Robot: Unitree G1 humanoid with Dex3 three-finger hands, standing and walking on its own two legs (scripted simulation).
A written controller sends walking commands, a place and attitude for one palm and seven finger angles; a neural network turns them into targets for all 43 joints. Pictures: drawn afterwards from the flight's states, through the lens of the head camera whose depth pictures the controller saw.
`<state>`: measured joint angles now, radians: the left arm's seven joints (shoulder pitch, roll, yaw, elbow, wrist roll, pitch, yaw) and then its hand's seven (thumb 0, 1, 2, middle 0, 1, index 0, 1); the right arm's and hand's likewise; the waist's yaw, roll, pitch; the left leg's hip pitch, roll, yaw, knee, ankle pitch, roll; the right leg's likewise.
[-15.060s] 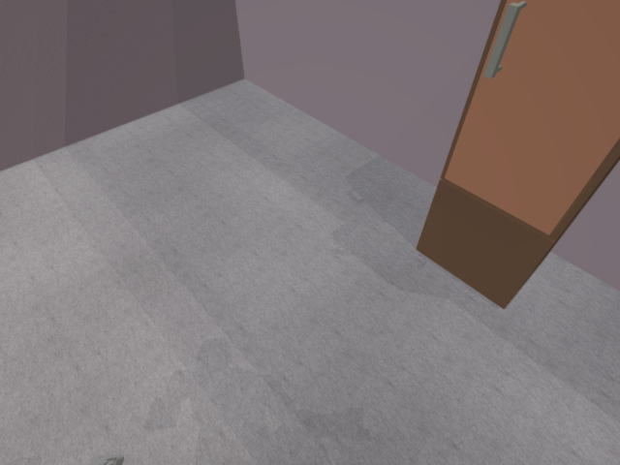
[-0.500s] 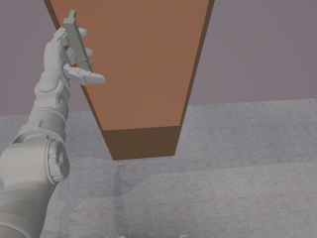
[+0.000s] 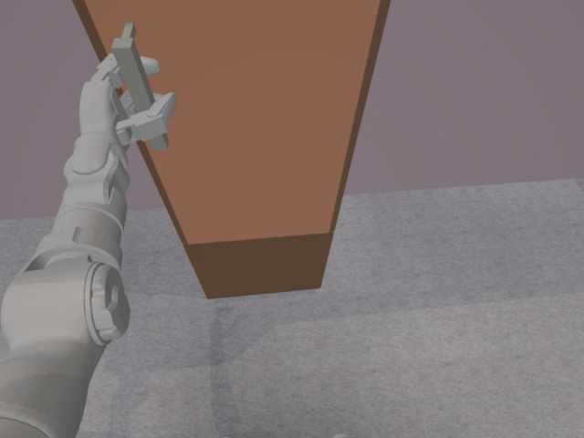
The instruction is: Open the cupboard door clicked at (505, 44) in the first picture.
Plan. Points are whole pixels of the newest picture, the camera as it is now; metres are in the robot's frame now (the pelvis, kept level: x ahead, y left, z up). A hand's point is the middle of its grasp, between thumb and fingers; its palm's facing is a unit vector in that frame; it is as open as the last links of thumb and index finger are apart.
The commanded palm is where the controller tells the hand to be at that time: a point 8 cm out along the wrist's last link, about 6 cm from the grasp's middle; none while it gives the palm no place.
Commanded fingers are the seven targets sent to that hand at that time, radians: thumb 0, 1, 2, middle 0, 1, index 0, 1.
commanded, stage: close the thumb around the handle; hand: left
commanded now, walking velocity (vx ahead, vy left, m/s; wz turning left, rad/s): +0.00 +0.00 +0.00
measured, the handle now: (146, 91) +0.57 +0.16 +0.15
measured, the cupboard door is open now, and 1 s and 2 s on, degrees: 0 23 41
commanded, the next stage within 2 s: pull the door open along its arc in 0.18 s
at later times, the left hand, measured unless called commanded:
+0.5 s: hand (157, 119) +0.50 +0.14 +0.15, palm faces +0.02 -1.00 +0.00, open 5.9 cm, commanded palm +0.45 +0.19 +0.15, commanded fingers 0.00 0.90 0.90 -0.40 -1.35 -0.40 -1.35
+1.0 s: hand (199, 176) +0.40 +0.08 +0.16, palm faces +0.40 -0.92 +0.03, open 5.8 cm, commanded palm +0.36 +0.12 +0.15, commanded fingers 0.00 0.90 0.90 -0.40 -1.35 -0.40 -1.35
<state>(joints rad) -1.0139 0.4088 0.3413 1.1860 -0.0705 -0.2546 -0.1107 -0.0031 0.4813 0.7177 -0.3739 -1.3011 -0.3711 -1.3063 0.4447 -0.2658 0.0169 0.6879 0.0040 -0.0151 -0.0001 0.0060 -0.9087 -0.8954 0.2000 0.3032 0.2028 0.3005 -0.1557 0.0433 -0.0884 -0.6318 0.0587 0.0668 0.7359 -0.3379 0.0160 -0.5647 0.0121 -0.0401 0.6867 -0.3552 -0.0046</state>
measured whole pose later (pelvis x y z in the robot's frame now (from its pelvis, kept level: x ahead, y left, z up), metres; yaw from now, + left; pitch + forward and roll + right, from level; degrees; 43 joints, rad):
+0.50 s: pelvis +0.00 -0.01 +0.00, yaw +0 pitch +13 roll -1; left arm -0.94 0.39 0.33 1.12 -0.10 -0.25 -0.13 0.00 0.72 0.78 -0.36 -1.35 -0.34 -1.34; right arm 0.43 -0.28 0.01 0.67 0.02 -0.01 -0.01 0.01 -0.91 -0.90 0.20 0.30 0.20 0.30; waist -0.14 0.05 -0.09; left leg -0.60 0.06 0.07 0.71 -0.33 0.01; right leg -0.55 0.02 -0.04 0.68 -0.36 -0.02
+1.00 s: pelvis +0.00 -0.02 +0.01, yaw +3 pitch +3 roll +0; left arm -0.48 -0.10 0.03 0.37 -0.01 0.11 0.51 -0.01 0.70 0.80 -0.34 -1.32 -0.37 -1.32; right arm 0.13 -0.20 0.01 0.63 -0.02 0.01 0.01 0.01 -0.91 -0.90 0.20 0.30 0.20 0.30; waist 0.00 0.04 -0.08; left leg -0.37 0.03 0.03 0.61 -0.29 -0.01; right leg -0.31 0.00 -0.07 0.60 -0.35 -0.02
